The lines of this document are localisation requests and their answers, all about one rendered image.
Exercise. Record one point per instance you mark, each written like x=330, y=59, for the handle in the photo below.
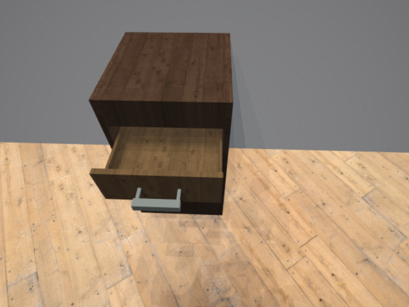
x=162, y=205

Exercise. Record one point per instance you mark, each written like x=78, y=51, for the cabinet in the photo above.
x=175, y=80

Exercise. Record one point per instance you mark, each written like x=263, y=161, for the drawer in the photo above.
x=161, y=160

